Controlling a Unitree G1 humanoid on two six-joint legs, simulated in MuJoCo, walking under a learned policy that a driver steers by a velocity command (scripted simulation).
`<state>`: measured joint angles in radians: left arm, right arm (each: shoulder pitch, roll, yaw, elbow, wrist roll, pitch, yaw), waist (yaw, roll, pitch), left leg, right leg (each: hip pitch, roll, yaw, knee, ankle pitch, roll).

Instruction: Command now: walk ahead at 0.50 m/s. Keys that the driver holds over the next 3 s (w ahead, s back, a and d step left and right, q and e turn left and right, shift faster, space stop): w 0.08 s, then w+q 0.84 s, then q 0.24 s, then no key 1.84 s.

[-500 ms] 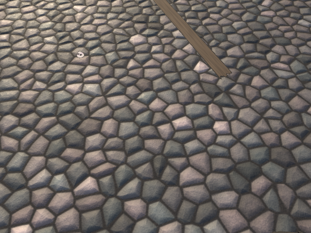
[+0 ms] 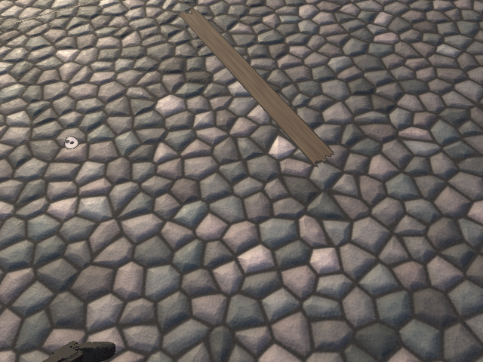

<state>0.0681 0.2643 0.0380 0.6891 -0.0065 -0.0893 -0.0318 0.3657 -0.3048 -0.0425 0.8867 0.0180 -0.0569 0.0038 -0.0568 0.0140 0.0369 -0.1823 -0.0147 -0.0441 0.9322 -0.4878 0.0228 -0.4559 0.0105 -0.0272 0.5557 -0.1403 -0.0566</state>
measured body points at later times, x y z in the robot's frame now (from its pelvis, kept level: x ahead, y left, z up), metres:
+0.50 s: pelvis +0.27 +0.05 -0.01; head +0.30 +0.06 +0.44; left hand +0.24 +0.34 -0.14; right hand +0.51 -0.16 -0.09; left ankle +0.37 +0.16 -0.73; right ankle +0.10 -0.10 -0.71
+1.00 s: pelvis +0.55 +0.09 +0.00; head +0.58 +0.10 +0.45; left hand +0.65 +0.42 -0.07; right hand +0.72 -0.15 -0.12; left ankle +0.37 +0.15 -0.70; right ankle +0.69 +0.04 -0.73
